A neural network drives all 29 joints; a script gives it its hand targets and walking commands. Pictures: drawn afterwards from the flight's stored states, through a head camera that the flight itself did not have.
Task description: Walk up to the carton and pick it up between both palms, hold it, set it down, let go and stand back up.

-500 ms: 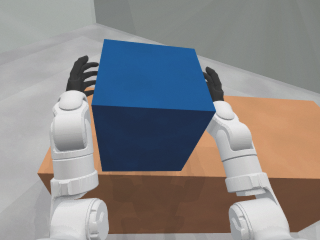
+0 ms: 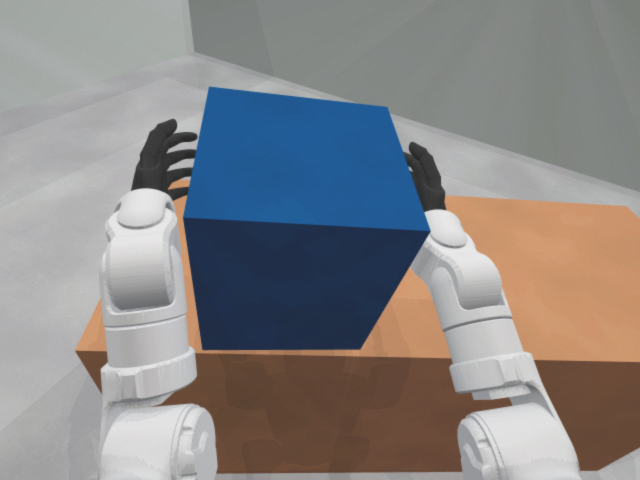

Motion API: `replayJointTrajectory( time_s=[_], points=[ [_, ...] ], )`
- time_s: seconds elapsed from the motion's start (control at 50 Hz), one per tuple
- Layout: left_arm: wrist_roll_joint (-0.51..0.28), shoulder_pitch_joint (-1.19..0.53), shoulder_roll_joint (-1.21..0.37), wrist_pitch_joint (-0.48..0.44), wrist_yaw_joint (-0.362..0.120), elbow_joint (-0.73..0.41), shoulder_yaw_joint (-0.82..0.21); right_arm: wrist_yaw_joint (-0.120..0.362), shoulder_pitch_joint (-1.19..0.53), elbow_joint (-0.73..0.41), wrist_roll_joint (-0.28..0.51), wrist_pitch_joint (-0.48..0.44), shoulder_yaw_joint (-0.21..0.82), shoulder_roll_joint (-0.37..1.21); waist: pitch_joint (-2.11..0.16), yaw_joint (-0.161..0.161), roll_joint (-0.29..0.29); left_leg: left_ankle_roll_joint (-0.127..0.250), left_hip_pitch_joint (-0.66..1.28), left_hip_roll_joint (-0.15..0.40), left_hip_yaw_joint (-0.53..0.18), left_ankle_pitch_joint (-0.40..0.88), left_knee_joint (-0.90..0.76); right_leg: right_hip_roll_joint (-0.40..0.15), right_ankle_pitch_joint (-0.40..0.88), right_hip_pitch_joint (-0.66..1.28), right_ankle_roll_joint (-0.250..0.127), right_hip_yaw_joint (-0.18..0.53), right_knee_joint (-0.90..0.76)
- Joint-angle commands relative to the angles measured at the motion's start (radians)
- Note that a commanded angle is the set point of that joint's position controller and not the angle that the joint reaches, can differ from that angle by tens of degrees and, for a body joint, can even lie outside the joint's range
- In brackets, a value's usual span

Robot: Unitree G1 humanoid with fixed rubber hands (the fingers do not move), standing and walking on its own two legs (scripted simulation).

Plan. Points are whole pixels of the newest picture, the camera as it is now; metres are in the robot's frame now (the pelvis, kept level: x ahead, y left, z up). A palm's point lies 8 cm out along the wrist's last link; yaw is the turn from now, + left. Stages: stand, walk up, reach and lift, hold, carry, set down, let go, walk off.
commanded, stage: hold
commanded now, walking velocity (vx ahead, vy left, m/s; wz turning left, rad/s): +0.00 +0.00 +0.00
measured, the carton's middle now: (292, 231) +0.37 +0.02 +0.16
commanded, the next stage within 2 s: none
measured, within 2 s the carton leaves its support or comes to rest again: neither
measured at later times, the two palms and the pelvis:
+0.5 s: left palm (157, 194) +0.35 +0.16 +0.22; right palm (426, 212) +0.35 -0.14 +0.20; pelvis +0.00 +0.00 +0.00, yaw +0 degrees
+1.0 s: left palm (155, 192) +0.35 +0.17 +0.23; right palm (425, 211) +0.35 -0.14 +0.21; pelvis +0.00 +0.00 +0.00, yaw +0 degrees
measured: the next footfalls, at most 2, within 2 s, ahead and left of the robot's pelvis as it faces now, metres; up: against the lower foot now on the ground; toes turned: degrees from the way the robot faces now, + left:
none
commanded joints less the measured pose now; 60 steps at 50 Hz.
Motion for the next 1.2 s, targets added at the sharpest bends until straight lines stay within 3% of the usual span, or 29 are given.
replayJointTrajectory(
  time_s=[0.0,0.18,0.28,0.78,0.9,1.18],
  points=[
    [-0.164,-0.480,-0.351,-0.062,-0.123,-0.116,-0.391,0.053,-0.630,-0.242,0.060,-0.046,0.216,0.274,-0.356,-0.011,0.085,-0.030,0.098,-0.060,0.063,0.187,0.001,0.038,0.130,0.064,0.037,-0.017,0.006],
    [-0.165,-0.462,-0.356,-0.056,-0.128,-0.146,-0.406,0.044,-0.608,-0.265,0.078,-0.043,0.239,0.275,-0.365,-0.016,0.089,-0.035,0.127,-0.061,0.060,0.252,0.010,0.038,0.183,0.073,0.038,-0.011,0.006],
    [-0.165,-0.467,-0.352,-0.052,-0.123,-0.143,-0.400,0.050,-0.614,-0.255,0.077,-0.043,0.231,0.267,-0.336,-0.011,0.086,-0.032,0.102,-0.058,0.063,0.203,-0.001,0.037,0.140,0.069,0.037,-0.011,0.006],
    [-0.171,-0.467,-0.352,-0.056,-0.118,-0.135,-0.399,0.052,-0.620,-0.273,0.068,-0.053,0.227,0.271,-0.362,-0.010,0.074,-0.027,0.116,-0.060,0.065,0.203,0.001,0.037,0.154,0.075,0.040,-0.012,0.010],
    [-0.160,-0.481,-0.349,-0.053,-0.119,-0.111,-0.388,0.054,-0.626,-0.232,0.062,-0.047,0.207,0.265,-0.333,-0.013,0.086,-0.027,0.087,-0.059,0.069,0.160,-0.009,0.035,0.113,0.066,0.038,-0.013,0.007],
    [-0.160,-0.468,-0.350,-0.056,-0.119,-0.131,-0.393,0.051,-0.617,-0.257,0.066,-0.052,0.226,0.267,-0.353,-0.012,0.081,-0.028,0.116,-0.059,0.066,0.217,-0.001,0.037,0.162,0.082,0.038,-0.012,0.008]
  ],
)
